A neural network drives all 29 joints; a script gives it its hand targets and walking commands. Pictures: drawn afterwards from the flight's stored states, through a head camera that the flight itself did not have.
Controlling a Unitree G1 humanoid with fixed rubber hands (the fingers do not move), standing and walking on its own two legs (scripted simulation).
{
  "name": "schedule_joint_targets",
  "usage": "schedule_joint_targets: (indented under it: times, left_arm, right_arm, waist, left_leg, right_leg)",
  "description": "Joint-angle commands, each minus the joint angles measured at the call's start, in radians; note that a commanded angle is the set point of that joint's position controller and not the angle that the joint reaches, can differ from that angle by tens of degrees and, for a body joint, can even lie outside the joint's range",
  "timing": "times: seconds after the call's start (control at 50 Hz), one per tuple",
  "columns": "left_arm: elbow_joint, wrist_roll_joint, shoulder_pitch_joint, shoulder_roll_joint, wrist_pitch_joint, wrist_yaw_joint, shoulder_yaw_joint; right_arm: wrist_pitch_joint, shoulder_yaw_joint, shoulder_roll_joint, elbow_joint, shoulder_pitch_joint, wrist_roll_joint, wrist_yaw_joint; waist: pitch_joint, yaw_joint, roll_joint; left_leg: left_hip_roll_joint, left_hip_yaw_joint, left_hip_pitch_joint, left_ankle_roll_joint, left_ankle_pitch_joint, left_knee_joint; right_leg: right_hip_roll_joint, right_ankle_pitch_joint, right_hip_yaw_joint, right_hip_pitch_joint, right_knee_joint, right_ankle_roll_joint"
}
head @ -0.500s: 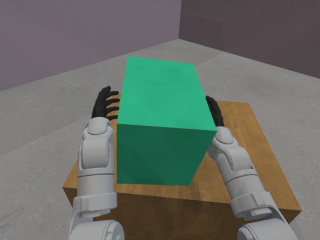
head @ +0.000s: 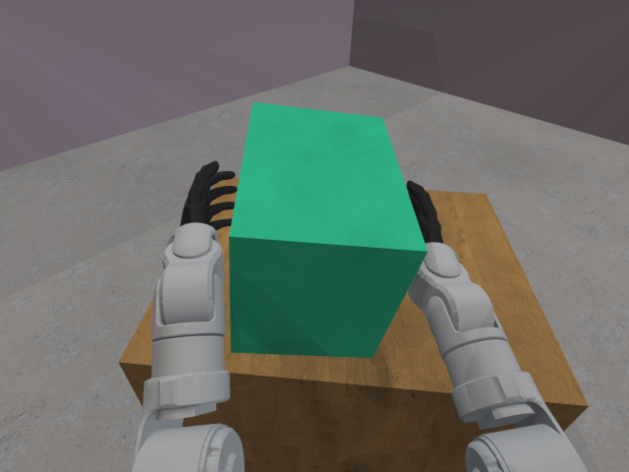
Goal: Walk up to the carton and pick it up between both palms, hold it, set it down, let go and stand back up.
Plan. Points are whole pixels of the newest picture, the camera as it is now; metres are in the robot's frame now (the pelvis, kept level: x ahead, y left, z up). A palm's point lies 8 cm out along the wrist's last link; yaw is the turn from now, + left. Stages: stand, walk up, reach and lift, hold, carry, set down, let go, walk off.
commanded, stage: hold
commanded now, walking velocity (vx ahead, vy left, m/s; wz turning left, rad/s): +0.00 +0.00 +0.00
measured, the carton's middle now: (311, 227) +0.40 +0.00 +0.16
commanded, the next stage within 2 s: none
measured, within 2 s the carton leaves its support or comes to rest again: neither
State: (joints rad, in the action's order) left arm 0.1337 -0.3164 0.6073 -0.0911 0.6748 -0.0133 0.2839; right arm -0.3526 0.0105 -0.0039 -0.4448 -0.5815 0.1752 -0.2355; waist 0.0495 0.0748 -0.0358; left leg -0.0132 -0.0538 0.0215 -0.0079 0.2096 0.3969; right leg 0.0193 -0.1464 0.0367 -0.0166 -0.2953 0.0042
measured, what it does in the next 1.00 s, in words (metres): stands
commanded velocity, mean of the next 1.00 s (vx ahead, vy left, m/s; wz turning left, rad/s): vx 0.00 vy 0.00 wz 0.00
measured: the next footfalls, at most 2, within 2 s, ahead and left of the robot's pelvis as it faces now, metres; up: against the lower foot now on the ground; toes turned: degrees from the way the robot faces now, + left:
none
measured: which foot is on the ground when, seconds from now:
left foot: down 0.00-1.00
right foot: down 0.00-1.00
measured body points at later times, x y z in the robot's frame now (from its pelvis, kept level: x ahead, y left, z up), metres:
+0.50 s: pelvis +0.01 +0.00 +0.00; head -0.04 +0.03 +0.45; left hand +0.37 +0.15 +0.19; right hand +0.37 -0.13 +0.17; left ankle +0.02 +0.12 -0.75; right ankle +0.02 -0.12 -0.75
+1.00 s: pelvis +0.00 +0.00 +0.00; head -0.05 +0.02 +0.45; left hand +0.37 +0.14 +0.20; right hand +0.36 -0.13 +0.17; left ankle +0.02 +0.12 -0.75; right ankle +0.02 -0.12 -0.75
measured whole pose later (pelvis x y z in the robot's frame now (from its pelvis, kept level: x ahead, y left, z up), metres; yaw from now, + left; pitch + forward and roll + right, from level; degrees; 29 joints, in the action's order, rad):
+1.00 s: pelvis +0.00 +0.00 +0.00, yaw +0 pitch -10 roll -1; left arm 0.14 -0.33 0.63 -0.09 0.69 -0.01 0.29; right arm -0.34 0.02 -0.01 -0.46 -0.59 0.17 -0.23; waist 0.06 0.07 -0.04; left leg -0.01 -0.06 0.02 -0.01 0.20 0.39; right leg 0.02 -0.14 0.04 -0.02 -0.29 0.01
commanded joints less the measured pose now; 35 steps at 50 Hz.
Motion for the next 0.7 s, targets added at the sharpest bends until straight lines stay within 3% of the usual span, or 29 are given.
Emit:
schedule_joint_targets:
  times: [0.0, 0.04, 0.12, 0.2, 0.26, 0.38, 0.54, 0.6, 0.68]
  left_arm:
    - [-0.018, 0.139, 0.596, -0.53, -0.016, 0.157, -0.505]
    - [-0.017, 0.132, 0.594, -0.53, -0.014, 0.161, -0.494]
    - [-0.075, 0.158, 0.584, -0.543, -0.018, 0.162, -0.552]
    - [-0.065, 0.144, 0.564, -0.531, -0.008, 0.169, -0.537]
    - [-0.08, 0.144, 0.575, -0.529, -0.007, 0.174, -0.527]
    - [-0.143, 0.172, 0.59, -0.548, -0.022, 0.152, -0.595]
    - [-0.089, 0.14, 0.557, -0.537, 0.0, 0.158, -0.546]
    - [-0.126, 0.151, 0.564, -0.544, -0.004, 0.155, -0.566]
    - [-0.093, 0.15, 0.564, -0.538, -0.006, 0.156, -0.551]
  right_arm:
    - [0.094, -0.389, -0.6, 0.347, -0.935, 0.06, 0.095]
    - [0.092, -0.392, -0.607, 0.339, -0.937, 0.065, 0.094]
    - [0.092, -0.417, -0.59, 0.371, -0.904, 0.096, 0.078]
    - [0.08, -0.403, -0.571, 0.351, -0.872, 0.088, 0.072]
    - [0.081, -0.398, -0.578, 0.367, -0.883, 0.085, 0.076]
    - [0.091, -0.426, -0.573, 0.412, -0.883, 0.103, 0.08]
    - [0.085, -0.401, -0.556, 0.366, -0.876, 0.084, 0.088]
    - [0.093, -0.422, -0.56, 0.391, -0.879, 0.099, 0.089]
    - [0.091, -0.418, -0.564, 0.387, -0.896, 0.092, 0.086]
  waist:
    - [-0.376, -0.014, 0.043]
    - [-0.37, -0.02, 0.046]
    - [-0.421, 0.02, 0.077]
    - [-0.373, 0.03, 0.078]
    - [-0.371, 0.019, 0.063]
    - [-0.442, 0.03, 0.096]
    - [-0.362, 0.012, 0.076]
    - [-0.416, 0.011, 0.082]
    - [-0.391, 0.009, 0.063]
  left_leg:
    - [0.049, 0.066, -0.002, 0.003, -0.149, -0.084]
    - [0.051, 0.068, -0.002, 0.005, -0.155, -0.084]
    - [0.052, 0.054, -0.077, -0.025, -0.308, -0.034]
    - [0.054, 0.053, -0.064, -0.033, -0.272, -0.049]
    - [0.052, 0.056, -0.037, -0.023, -0.247, -0.063]
    - [0.045, 0.041, -0.102, -0.048, -0.377, -0.022]
    - [0.04, 0.052, -0.066, -0.03, -0.287, -0.058]
    - [0.039, 0.05, -0.105, -0.039, -0.364, -0.037]
    - [0.044, 0.055, -0.089, -0.028, -0.323, -0.043]
  right_leg:
    - [0.026, 0.125, 0.03, -0.11, 0.034, -0.042]
    - [0.025, 0.136, 0.029, -0.113, 0.035, -0.044]
    - [0.034, 0.268, 0.031, -0.13, 0.019, -0.042]
    - [0.033, 0.216, 0.039, -0.125, 0.029, -0.045]
    - [0.032, 0.205, 0.038, -0.13, 0.029, -0.045]
    - [0.045, 0.246, 0.045, -0.107, 0.018, -0.035]
    - [0.037, 0.168, 0.042, -0.099, 0.033, -0.033]
    - [0.045, 0.226, 0.044, -0.114, 0.025, -0.033]
    - [0.042, 0.208, 0.04, -0.105, 0.033, -0.037]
